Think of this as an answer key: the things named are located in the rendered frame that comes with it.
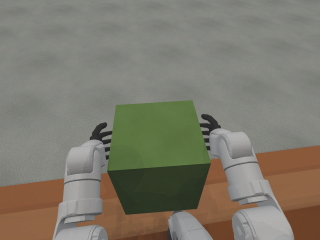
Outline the robot left forearm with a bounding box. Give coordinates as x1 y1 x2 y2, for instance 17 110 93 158
52 139 107 240

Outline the robot right thigh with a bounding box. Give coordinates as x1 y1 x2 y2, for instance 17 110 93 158
168 211 213 240

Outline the robot right upper arm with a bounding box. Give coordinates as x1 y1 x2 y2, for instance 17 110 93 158
232 205 294 240

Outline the robot right forearm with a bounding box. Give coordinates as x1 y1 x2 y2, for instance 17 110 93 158
209 128 295 240

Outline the robot right hand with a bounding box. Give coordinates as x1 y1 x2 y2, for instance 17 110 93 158
199 114 221 151

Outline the carton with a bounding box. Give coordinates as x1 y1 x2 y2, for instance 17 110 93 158
107 100 211 215

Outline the robot left hand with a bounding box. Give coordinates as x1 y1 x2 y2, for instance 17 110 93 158
90 122 113 160

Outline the robot left upper arm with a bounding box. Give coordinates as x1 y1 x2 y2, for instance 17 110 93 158
55 224 108 240

